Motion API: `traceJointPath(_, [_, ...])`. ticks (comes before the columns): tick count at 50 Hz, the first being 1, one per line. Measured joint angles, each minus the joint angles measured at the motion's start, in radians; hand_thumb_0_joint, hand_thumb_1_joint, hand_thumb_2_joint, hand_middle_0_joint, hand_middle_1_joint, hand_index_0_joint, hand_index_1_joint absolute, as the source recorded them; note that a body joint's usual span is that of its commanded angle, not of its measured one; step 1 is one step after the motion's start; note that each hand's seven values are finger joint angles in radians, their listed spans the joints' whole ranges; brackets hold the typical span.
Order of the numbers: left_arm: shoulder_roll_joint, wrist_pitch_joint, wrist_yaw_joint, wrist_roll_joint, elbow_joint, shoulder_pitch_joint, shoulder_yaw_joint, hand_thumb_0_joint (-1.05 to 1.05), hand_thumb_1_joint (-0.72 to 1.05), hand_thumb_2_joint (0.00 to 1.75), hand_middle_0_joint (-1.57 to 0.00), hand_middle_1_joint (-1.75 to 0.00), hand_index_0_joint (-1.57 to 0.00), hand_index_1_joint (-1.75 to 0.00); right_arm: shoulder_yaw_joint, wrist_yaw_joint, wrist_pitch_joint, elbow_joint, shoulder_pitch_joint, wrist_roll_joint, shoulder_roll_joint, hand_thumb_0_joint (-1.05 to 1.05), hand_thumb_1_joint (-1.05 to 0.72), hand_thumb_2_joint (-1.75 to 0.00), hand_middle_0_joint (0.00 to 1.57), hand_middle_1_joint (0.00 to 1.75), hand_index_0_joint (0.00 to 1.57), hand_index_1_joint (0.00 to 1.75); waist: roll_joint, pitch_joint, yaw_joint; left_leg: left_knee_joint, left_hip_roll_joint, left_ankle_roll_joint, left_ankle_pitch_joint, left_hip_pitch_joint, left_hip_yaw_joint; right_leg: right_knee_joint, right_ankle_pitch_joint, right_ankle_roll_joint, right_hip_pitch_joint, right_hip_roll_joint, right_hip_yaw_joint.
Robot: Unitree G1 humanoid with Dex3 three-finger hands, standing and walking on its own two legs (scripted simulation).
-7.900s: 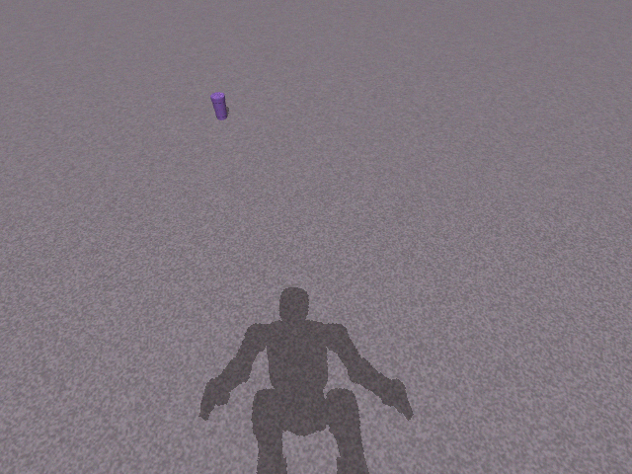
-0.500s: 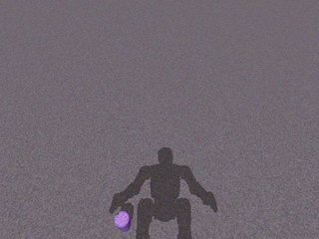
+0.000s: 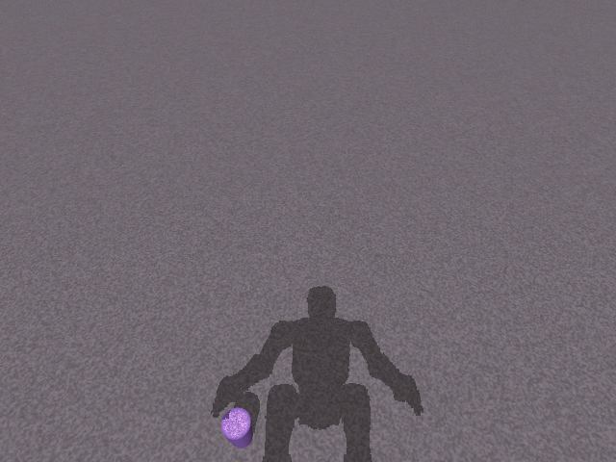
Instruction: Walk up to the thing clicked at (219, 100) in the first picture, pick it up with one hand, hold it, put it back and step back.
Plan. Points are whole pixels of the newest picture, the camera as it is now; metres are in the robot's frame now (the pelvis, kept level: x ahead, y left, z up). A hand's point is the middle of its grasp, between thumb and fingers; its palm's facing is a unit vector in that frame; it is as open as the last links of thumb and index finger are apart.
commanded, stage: stand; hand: left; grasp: from the side
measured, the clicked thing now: (239, 430) +0.37 +0.21 -0.71
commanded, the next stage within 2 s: go down in 0.82 s
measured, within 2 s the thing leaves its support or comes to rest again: neither
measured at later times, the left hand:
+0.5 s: hand out of the picture +0.07 +0.26 -0.16, palm faces -0.02 -0.94 -0.35, open 7.4 cm
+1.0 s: hand out of the picture +0.09 +0.25 -0.16, palm faces +0.03 -0.94 -0.34, open 7.7 cm
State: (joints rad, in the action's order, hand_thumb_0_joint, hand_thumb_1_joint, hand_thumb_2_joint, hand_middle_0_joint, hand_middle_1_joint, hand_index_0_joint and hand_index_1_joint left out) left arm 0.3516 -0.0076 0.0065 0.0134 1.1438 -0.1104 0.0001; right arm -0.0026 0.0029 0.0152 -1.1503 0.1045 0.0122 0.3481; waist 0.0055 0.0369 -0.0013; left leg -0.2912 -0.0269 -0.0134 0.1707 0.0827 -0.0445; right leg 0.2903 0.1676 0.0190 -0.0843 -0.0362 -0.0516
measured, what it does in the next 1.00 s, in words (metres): stands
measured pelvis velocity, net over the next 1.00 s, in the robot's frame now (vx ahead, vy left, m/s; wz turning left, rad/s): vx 0.00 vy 0.00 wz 0.01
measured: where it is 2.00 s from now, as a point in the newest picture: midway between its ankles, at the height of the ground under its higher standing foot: outside the picture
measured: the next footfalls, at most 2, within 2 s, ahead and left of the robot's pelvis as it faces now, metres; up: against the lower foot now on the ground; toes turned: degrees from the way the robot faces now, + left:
none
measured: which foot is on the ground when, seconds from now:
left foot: down 0.00-1.00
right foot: down 0.00-1.00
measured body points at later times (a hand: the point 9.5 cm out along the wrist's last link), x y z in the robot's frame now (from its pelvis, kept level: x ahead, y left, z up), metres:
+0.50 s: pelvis +0.00 +0.00 +0.00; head +0.00 +0.00 +0.45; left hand +0.07 +0.30 -0.13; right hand +0.08 -0.30 -0.13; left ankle -0.01 +0.12 -0.75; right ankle -0.01 -0.13 -0.75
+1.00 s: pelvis +0.00 +0.00 +0.00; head +0.02 +0.00 +0.45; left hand +0.09 +0.30 -0.13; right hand +0.09 -0.29 -0.13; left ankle -0.01 +0.12 -0.75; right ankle -0.01 -0.13 -0.75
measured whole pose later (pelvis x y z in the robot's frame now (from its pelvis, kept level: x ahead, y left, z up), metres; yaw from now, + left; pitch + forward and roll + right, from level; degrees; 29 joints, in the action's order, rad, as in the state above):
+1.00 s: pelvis +0.00 +0.00 +0.00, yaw +1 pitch +0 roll +0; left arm 0.34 -0.02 -0.01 -0.01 1.08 -0.09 0.03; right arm -0.01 -0.03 0.03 -1.00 0.16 -0.03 0.34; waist 0.00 0.05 0.00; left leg -0.36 -0.02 -0.01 0.20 0.16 -0.03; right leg 0.35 0.20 0.02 -0.15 -0.05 -0.06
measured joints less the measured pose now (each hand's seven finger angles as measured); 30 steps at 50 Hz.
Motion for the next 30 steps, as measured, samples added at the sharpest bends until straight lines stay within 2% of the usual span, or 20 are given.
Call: traceJointPath(30, [0.004,-0.001,0.0,0.001,-0.007,-0.005,0.001,0.0,0.9,0.9,-0.21,-0.3,-0.2,-0.3,-0.003,0.0,-0.001,0.01,0.004,0.0,0.0,0.01,-0.91,-0.89,0.2,0.3,0.2,0.3,-0.003,0.004,0.0,-0.005,0.001,0.002,0.001,0.002,0.003,-0.003,-0.002,0.001,0.003,-0.001,-0.003])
